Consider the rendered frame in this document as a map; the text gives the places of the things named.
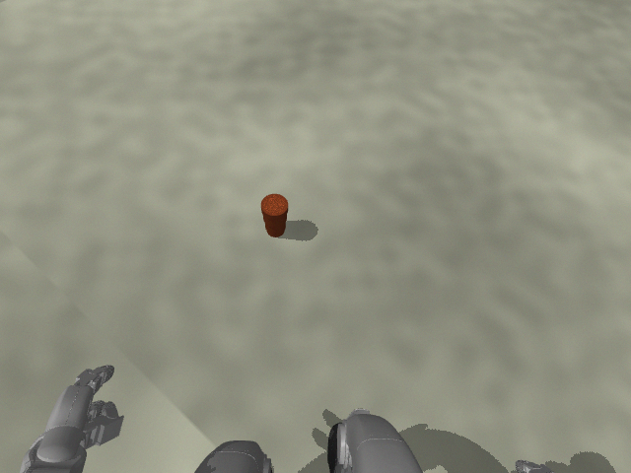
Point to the cup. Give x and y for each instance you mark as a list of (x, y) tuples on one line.
[(274, 208)]

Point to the left robot arm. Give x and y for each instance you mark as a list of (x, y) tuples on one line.
[(58, 450)]

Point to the left robot hand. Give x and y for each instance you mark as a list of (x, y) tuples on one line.
[(98, 420)]

